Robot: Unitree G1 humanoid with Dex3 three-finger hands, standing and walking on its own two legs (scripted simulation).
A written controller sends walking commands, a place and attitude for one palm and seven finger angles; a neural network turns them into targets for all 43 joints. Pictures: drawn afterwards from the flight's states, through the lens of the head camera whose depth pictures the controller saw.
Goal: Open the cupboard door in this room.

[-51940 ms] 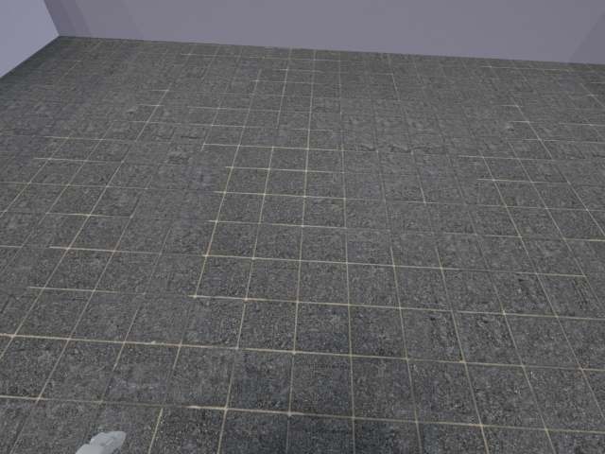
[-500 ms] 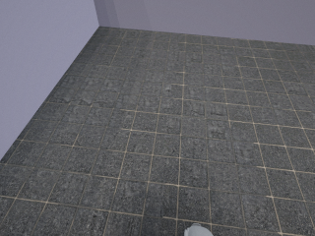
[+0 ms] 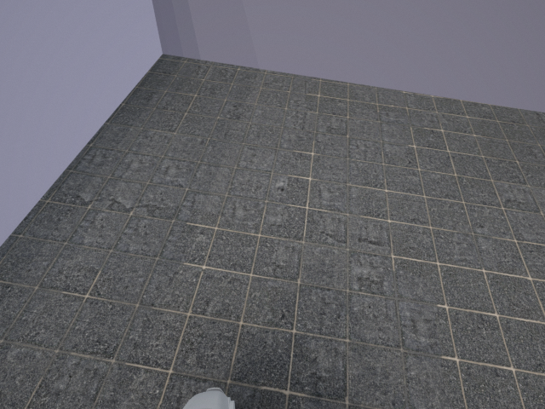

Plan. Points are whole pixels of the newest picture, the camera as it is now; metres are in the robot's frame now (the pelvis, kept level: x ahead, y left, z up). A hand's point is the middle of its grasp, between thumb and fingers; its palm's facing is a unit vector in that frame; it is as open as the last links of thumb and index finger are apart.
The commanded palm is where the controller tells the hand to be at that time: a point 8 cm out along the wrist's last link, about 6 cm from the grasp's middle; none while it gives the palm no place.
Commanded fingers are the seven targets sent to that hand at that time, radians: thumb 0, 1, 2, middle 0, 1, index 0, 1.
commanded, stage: turn to face it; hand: left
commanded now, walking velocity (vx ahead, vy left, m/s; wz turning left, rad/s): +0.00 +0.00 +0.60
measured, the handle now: out of the picture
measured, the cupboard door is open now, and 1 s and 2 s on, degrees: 44 44 44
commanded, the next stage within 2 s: none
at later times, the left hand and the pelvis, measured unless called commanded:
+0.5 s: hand (157, 408) +0.15 +0.19 -0.15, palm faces +0.26 -0.92 -0.28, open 7.4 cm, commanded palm none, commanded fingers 0.00 0.90 0.90 -0.20 -0.30 -0.20 -0.30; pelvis +0.07 -0.05 +0.00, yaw +15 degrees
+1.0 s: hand out of the picture -0.01 +0.15 -0.19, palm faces +0.58 -0.78 -0.24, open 7.4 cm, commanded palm none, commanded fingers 0.00 0.90 0.90 -0.20 -0.30 -0.20 -0.30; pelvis +0.09 -0.04 -0.01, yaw +34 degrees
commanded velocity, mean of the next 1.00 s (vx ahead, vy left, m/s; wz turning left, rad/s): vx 0.00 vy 0.00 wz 0.60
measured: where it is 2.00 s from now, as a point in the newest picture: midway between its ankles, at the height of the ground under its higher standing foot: outside the picture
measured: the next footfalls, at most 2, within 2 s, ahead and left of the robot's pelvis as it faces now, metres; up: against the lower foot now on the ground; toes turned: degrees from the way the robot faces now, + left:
left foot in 0.02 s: +0.15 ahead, +0.10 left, +0.00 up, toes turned +8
right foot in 0.48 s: +0.14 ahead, -0.16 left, +0.00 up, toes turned +14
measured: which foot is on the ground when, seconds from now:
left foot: up 0.00-0.00, down 0.02-0.48, up 0.50-0.88, down 0.90-1.00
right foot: down 0.00-0.04, up 0.06-0.46, down 0.48-0.90, up 0.92-1.00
